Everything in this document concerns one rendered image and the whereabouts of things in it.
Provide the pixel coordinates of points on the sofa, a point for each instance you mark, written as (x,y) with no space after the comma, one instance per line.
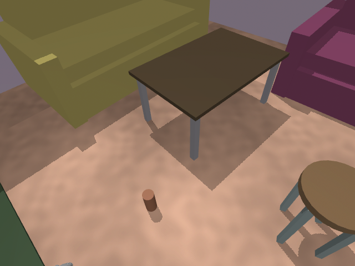
(76,54)

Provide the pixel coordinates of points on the armchair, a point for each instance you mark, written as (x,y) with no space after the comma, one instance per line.
(320,69)

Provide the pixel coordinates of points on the can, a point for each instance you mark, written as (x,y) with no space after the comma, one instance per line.
(149,200)

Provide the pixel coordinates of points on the coffee table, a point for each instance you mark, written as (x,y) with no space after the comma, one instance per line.
(202,74)

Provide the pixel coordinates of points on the stool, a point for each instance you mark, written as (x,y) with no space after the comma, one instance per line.
(327,188)

